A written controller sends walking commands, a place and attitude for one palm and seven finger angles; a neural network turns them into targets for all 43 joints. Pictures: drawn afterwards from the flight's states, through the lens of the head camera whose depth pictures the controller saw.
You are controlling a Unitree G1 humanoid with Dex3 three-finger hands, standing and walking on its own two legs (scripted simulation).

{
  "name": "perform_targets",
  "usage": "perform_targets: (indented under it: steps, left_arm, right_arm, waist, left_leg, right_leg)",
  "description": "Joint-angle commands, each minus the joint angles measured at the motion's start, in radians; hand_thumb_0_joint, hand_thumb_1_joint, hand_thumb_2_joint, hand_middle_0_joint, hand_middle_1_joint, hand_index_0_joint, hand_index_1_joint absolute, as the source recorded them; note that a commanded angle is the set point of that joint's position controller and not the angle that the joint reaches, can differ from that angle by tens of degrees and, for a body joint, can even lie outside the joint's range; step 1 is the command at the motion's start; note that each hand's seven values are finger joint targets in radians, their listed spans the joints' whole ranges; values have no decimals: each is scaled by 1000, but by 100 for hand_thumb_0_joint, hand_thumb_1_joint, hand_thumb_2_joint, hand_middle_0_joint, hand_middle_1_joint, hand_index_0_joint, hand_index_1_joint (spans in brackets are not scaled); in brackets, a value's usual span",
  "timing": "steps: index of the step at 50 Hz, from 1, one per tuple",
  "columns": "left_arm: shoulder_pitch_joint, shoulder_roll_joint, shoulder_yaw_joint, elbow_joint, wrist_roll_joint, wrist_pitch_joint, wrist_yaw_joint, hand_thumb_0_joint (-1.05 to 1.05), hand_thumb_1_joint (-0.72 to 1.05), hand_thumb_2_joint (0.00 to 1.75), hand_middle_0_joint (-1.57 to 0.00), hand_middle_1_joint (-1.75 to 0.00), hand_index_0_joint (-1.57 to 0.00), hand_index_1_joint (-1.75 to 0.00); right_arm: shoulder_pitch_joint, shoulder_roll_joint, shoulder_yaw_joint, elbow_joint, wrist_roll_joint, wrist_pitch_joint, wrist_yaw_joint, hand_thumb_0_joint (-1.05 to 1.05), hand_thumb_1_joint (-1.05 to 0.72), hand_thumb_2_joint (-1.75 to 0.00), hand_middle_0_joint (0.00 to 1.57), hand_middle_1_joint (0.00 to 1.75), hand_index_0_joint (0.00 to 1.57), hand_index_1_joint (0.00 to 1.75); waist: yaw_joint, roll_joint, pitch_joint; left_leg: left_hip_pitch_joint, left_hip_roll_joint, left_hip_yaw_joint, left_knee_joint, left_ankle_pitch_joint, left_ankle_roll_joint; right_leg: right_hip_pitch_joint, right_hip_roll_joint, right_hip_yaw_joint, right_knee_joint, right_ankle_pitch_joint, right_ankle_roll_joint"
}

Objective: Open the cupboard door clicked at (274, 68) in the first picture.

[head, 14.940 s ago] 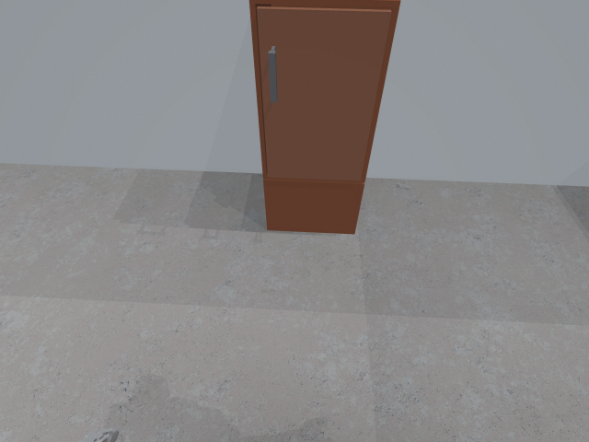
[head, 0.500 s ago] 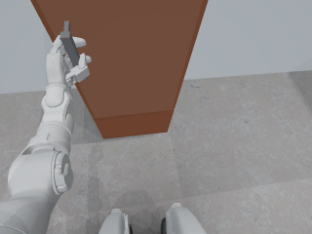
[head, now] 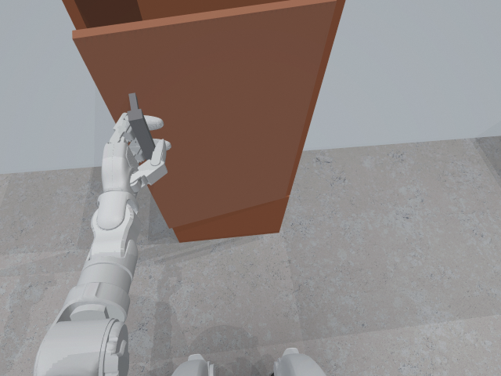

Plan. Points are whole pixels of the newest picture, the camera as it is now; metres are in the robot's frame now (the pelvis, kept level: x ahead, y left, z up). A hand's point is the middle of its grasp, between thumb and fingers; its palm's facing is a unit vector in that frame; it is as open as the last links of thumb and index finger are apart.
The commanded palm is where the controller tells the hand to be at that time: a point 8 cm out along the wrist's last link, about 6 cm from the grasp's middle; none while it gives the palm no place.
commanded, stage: pull the door open along its arc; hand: left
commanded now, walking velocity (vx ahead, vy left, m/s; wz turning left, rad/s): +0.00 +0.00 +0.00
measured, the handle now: (146, 137) +0.50 +0.16 +0.05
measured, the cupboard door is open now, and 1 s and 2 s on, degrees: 11 45 45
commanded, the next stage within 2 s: open thumb and fingers to let go in 0.64 s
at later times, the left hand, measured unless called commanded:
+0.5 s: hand (225, 228) +0.32 +0.03 +0.06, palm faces +0.33 -0.94 -0.04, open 6.0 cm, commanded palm +0.23 +0.04 +0.05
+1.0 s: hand (241, 241) +0.30 +0.01 +0.06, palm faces +0.41 -0.91 -0.06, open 7.5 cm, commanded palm +0.25 +0.04 +0.05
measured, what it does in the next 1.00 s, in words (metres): shifts its weight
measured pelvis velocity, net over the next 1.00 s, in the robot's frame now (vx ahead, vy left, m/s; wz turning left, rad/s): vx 0.00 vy -0.08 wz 0.08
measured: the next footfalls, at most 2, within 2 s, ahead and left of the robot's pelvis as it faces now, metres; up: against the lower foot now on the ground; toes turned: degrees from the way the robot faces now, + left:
none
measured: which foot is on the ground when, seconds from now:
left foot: down 0.00-1.00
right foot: down 0.00-1.00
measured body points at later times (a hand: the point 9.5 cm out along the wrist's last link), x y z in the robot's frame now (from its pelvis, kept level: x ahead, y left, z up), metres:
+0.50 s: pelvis +0.00 -0.03 +0.01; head +0.05 -0.04 +0.45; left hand +0.30 +0.08 +0.07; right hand +0.20 -0.21 -0.10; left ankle -0.01 +0.10 -0.68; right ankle -0.01 -0.11 -0.68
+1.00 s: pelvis +0.00 -0.08 +0.00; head +0.04 -0.11 +0.45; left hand +0.28 +0.05 +0.06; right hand +0.18 -0.29 -0.11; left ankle -0.01 +0.11 -0.68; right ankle -0.01 -0.11 -0.68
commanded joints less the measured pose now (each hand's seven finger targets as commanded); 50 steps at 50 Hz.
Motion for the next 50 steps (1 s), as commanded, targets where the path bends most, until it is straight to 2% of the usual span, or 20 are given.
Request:
perform_targets:
  steps: [1, 2, 3, 5, 7, 10, 12, 13, 14, 16, 17, 20, 23, 28, 31, 33, 36, 37, 41, 50]
  left_arm:
    - [-70, 9, 65, -350, -74, -39, 145, 0, 90, 90, -40, -135, -40, -135]
    - [-15, -78, -36, -375, -40, -30, 217, 0, 90, 90, -40, -135, -40, -135]
    - [14, -95, -44, -393, -17, -26, 281, 0, 90, 90, -40, -135, -40, -135]
    - [53, -171, -112, -472, 46, -23, 396, 0, 90, 90, -40, -135, -40, -135]
    - [103, -233, -164, -529, 104, -9, 505, 0, 90, 90, -40, -135, -40, -135]
    - [122, -364, -296, -588, 203, 32, 643, 0, 90, 90, -40, -135, -40, -135]
    - [149, -406, -346, -585, 266, 75, 693, 0, 90, 90, -40, -135, -40, -135]
    - [165, -413, -367, -585, 289, 90, 697, 0, 90, 90, -40, -135, -40, -135]
    - [166, -427, -394, -615, 307, 98, 701, 0, 90, 90, -40, -135, -40, -135]
    - [182, -520, -489, -647, 290, 118, 693, 0, 90, 90, -40, -135, -40, -135]
    - [200, -533, -501, -662, 274, 126, 690, 0, 90, 90, -40, -135, -40, -135]
    - [349, -554, -533, -730, 244, 150, 672, 0, 90, 90, -40, -135, -40, -135]
    - [482, -572, -562, -780, 231, 180, 655, 0, 90, 90, -40, -135, -40, -135]
    - [782, -599, -622, -963, 212, 237, 617, 0, 90, 90, -40, -135, -40, -135]
    - [746, -533, -589, -971, 213, 250, 602, 0, 90, 90, -40, -135, -40, -135]
    - [687, -491, -558, -948, 222, 247, 605, 0, 90, 90, -40, -135, -40, -135]
    - [563, -455, -506, -881, 228, 233, 624, 0, 90, 90, -40, -135, -40, -135]
    - [458, -419, -466, -851, 225, 218, 636, 0, 90, 90, -40, -135, -40, -135]
    - [472, -459, -455, -807, 217, 187, 656, 0, 62, 78, -38, -132, -38, -132]
    - [424, -437, -451, -812, 223, 129, 644, 0, -1, 51, -33, -125, -33, -125]
  right_arm:
    - [13, -110, -59, -115, -7, -48, -1, 0, -90, -90, 20, 30, 20, 30]
    - [-1, -105, -55, -118, -17, -60, 7, 0, -90, -90, 20, 30, 20, 30]
    - [-5, -105, -56, -117, -24, -68, 11, 0, -90, -90, 20, 30, 20, 30]
    - [-24, -93, -61, -114, -42, -78, 23, 0, -90, -90, 20, 30, 20, 30]
    - [-49, -81, -63, -115, -57, -84, 33, 0, -90, -90, 20, 30, 20, 30]
    - [-100, -62, -62, -117, -75, -87, 40, 0, -90, -90, 20, 30, 20, 30]
    - [-133, -52, -57, -119, -86, -88, 35, 0, -90, -90, 20, 30, 20, 30]
    - [-139, -49, -58, -122, -92, -89, 26, 0, -90, -90, 20, 30, 20, 30]
    - [-158, -43, -57, -126, -91, -86, 20, 0, -90, -90, 20, 30, 20, 30]
    - [-202, -28, -49, -134, -78, -91, 16, 0, -90, -90, 20, 30, 20, 30]
    - [-215, -26, -47, -136, -76, -95, 15, 0, -90, -90, 20, 30, 20, 30]
    - [-250, -12, -35, -153, -69, -101, 13, 0, -90, -90, 20, 30, 20, 30]
    - [-276, -2, -22, -166, -61, -110, 15, 0, -90, -90, 20, 30, 20, 30]
    - [-308, 18, -4, -196, -44, -119, 34, 0, -90, -90, 20, 30, 20, 30]
    - [-305, 13, 2, -202, -46, -115, 21, 0, -90, -90, 20, 30, 20, 30]
    - [-304, 8, 2, -201, -47, -115, 7, 0, -90, -90, 20, 30, 20, 30]
    - [-292, 7, 3, -183, -55, -120, -10, 0, -90, -90, 20, 30, 20, 30]
    - [-291, 1, 3, -165, -58, -122, -20, 0, -90, -90, 20, 30, 20, 30]
    - [-302, 8, -9, -150, -64, -137, -25, 0, -90, -90, 20, 30, 20, 30]
    - [-276, -7, -31, -135, -69, -156, -36, 0, -90, -90, 20, 30, 20, 30]
  waist:
    - [107, -25, -371]
    - [82, -30, -350]
    - [81, -94, -333]
    - [82, -49, -360]
    - [89, -48, -368]
    - [78, -43, -348]
    - [74, -78, -326]
    - [66, -118, -318]
    - [69, -100, -321]
    - [64, -70, -304]
    - [65, -91, -302]
    - [90, -89, -313]
    - [98, -116, -287]
    - [119, -99, -267]
    - [91, -131, -196]
    - [88, -142, -164]
    - [78, -155, -149]
    - [65, -178, -139]
    - [93, -163, -200]
    - [78, -163, -256]
  left_leg:
    - [248, -40, -30, -108, 516, -14]
    - [247, -41, -30, -109, 493, -19]
    - [231, -38, -39, -107, 489, -19]
    - [258, -36, -34, -100, 517, -24]
    - [265, -38, -32, -94, 524, -27]
    - [282, -33, -44, -96, 514, -30]
    - [267, -37, -44, -94, 467, -27]
    - [258, -36, -46, -92, 450, -23]
    - [268, -36, -45, -97, 436, -23]
    - [298, -37, -49, -105, 410, -24]
    - [305, -40, -52, -107, 402, -23]
    - [314, -48, -48, -112, 406, -24]
    - [307, -53, -55, -115, 394, -26]
    - [323, -61, -56, -122, 416, -33]
    - [292, -74, -58, -119, 326, -34]
    - [276, -82, -62, -119, 280, -33]
    - [240, -90, -70, -102, 237, -33]
    - [212, -92, -76, -89, 212, -32]
    - [187, -95, -87, -80, 197, -36]
    - [132, -89, -98, -61, 194, -34]
  right_leg:
    - [300, 24, -23, -84, 510, 2]
    - [287, 23, -28, -83, 490, 5]
    - [288, 22, -37, -80, 482, 3]
    - [289, 13, -32, -66, 502, 3]
    - [302, 7, -30, -63, 513, -2]
    - [279, 3, -37, -60, 479, -8]
    - [278, 1, -42, -67, 451, -14]
    - [284, 2, -37, -77, 452, -15]
    - [289, -4, -32, -79, 445, -17]
    - [288, -6, -38, -94, 413, -21]
    - [301, -7, -39, -102, 412, -20]
    - [355, -14, -32, -111, 464, -17]
    - [390, -25, -25, -129, 515, -7]
    - [469, -41, -18, -146, 642, 2]
    - [442, -63, 23, -187, 618, 25]
    - [429, -74, 56, -221, 564, 32]
    - [405, -91, 98, -237, 519, 44]
    - [385, -101, 121, -245, 476, 51]
    - [405, -113, 146, -240, 439, 49]
    - [432, -130, 184, -215, 487, 57]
